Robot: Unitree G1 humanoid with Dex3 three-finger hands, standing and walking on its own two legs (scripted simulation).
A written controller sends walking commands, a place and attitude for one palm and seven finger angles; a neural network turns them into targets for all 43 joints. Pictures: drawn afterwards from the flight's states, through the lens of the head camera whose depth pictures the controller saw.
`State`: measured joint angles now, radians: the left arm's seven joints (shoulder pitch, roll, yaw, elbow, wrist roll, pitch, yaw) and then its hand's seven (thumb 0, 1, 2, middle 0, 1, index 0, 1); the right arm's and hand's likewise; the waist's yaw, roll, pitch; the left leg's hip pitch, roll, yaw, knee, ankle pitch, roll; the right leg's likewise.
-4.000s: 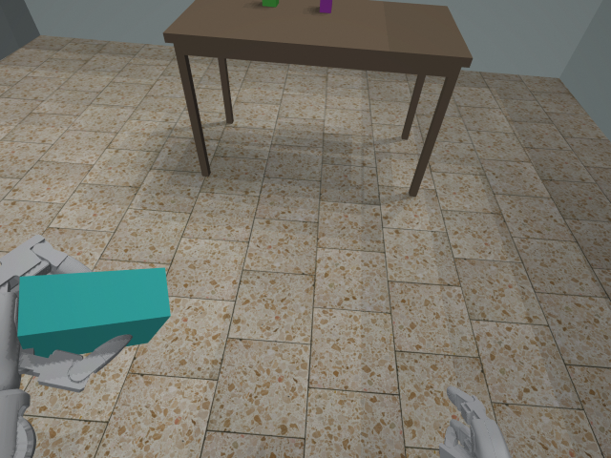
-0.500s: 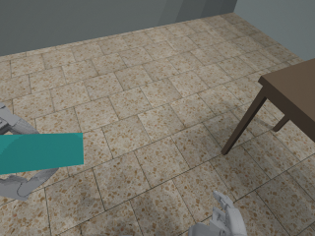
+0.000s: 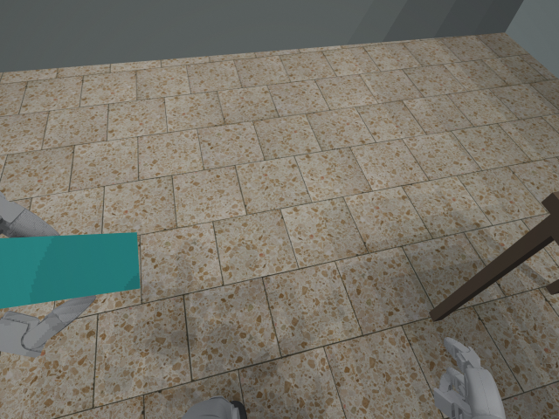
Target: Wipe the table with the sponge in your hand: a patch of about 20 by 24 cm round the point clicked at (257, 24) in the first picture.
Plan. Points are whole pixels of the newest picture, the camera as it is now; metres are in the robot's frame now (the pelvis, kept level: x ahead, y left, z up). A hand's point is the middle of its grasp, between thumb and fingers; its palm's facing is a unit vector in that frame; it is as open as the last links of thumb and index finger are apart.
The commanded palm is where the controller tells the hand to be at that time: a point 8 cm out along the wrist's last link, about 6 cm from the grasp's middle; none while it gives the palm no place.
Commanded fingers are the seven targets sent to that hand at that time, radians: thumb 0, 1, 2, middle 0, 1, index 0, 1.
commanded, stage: turn to face it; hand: left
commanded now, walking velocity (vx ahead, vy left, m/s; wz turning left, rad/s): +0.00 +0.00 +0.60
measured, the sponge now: (75, 269) +0.23 +0.20 +0.18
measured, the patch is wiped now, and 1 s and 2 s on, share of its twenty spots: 0.00 0.00 0.00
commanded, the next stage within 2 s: none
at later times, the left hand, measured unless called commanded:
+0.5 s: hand (87, 244) +0.26 +0.20 +0.18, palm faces +0.48 -0.78 -0.40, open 9.2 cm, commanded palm +0.20 +0.22 +0.19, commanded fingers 0.00 0.10 1.30 -1.20 -1.60 -1.20 -1.60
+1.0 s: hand (180, 257) +0.25 +0.11 +0.17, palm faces +0.12 -0.90 -0.41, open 9.2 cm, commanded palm +0.21 +0.17 +0.19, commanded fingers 0.00 0.10 1.30 -1.20 -1.60 -1.20 -1.60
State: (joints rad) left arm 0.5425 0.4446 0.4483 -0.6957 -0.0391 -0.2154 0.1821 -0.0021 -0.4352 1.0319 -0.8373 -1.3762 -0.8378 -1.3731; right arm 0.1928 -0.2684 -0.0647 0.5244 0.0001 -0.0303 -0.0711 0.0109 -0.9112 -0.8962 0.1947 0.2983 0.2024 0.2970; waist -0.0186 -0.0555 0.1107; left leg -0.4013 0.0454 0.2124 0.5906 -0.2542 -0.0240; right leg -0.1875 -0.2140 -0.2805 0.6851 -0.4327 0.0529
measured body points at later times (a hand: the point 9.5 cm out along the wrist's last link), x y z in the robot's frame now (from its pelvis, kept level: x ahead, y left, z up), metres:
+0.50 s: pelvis +0.03 -0.05 +0.00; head +0.04 -0.08 +0.45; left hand +0.22 +0.24 +0.20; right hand +0.24 -0.24 -0.08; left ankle +0.08 +0.09 -0.72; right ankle +0.05 -0.12 -0.73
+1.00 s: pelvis -0.03 -0.05 +0.01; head +0.00 -0.06 +0.46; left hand +0.24 +0.16 +0.20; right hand +0.05 -0.34 -0.08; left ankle -0.01 +0.09 -0.71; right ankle +0.05 -0.12 -0.72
